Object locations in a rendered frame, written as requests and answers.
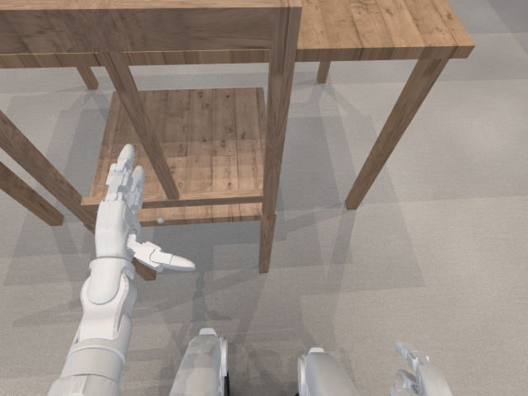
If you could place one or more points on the left robot forearm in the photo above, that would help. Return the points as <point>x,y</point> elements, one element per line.
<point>99,349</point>

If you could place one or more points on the chair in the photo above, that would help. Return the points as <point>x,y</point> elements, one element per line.
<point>209,155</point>

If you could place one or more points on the right robot thigh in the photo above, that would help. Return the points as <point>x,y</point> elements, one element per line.
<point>320,374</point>

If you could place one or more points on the left robot hand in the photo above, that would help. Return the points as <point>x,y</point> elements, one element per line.
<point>116,218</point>

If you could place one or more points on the right robot hand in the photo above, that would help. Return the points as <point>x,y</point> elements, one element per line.
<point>429,381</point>

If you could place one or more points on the table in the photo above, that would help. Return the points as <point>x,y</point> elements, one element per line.
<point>330,30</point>

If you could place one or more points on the robot right shin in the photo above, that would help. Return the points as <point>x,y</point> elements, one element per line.
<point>316,349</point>

